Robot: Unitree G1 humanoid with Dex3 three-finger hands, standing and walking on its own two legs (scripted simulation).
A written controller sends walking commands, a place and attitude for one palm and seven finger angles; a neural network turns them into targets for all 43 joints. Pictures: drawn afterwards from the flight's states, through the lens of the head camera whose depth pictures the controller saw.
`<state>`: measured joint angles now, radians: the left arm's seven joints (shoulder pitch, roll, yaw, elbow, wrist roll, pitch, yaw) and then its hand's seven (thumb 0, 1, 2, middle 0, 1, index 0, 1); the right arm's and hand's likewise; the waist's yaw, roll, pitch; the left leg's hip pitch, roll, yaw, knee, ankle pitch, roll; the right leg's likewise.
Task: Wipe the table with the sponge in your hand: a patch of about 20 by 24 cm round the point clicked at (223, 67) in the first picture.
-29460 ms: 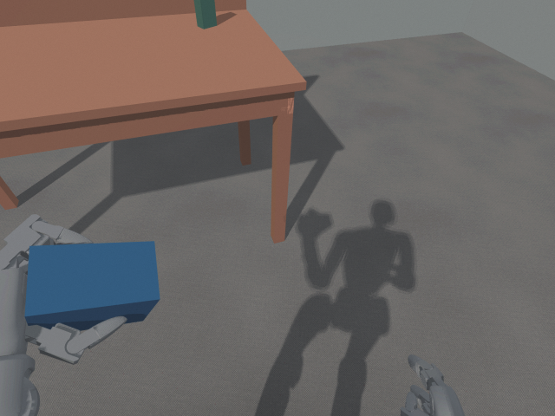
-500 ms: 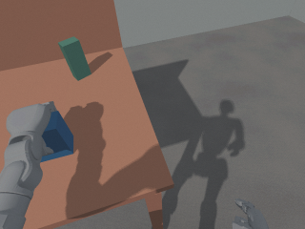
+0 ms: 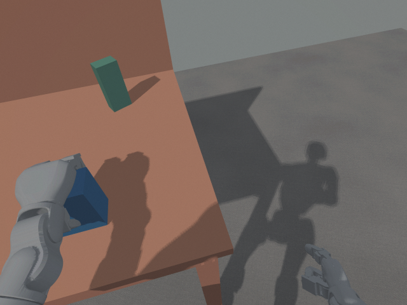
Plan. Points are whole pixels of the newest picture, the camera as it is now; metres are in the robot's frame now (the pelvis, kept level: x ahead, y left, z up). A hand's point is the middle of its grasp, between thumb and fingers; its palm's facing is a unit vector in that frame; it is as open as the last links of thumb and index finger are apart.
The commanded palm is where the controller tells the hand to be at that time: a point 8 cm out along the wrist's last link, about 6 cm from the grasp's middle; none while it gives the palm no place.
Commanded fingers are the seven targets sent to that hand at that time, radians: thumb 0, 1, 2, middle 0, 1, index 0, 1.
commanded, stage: wipe back along the first lane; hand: left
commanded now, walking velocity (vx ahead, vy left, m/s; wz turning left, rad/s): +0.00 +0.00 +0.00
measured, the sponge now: (75, 208) +0.27 +0.30 +0.06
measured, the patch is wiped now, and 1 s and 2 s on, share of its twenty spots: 1.00 1.00 1.00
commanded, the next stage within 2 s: lift the sponge slowly off the table in 0.60 s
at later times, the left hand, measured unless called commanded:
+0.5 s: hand (64, 215) +0.23 +0.28 +0.10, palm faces +0.06 -0.05 -1.00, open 10.6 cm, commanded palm +0.18 +0.27 +0.13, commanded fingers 0.00 0.10 1.30 -1.20 -1.60 -1.20 -1.60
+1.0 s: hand (54, 238) +0.19 +0.27 +0.10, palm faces +0.07 -0.10 -0.99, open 10.6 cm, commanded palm +0.15 +0.27 +0.15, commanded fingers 0.00 0.10 1.30 -1.20 -1.60 -1.20 -1.60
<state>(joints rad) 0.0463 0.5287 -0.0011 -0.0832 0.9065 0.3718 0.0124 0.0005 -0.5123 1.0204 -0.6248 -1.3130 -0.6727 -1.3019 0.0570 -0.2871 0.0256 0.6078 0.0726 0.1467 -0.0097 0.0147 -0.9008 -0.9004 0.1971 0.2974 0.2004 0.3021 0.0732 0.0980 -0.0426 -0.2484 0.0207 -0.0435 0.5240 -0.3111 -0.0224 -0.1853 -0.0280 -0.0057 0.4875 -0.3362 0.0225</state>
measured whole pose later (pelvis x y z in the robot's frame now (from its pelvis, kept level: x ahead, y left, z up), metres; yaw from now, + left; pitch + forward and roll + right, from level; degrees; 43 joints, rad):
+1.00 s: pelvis +0.00 +0.00 +0.00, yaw -1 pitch +0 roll +0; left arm 0.40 0.52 0.00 -0.45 0.86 0.42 0.04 0.00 -0.51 1.02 -0.62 -1.32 -0.67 -1.30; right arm 0.06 -0.27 0.03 0.59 0.06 0.14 -0.01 0.02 -0.90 -0.90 0.20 0.30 0.20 0.30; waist 0.11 0.10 -0.04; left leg -0.22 0.03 -0.03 0.56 -0.33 -0.03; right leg -0.17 -0.02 0.01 0.53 -0.35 0.02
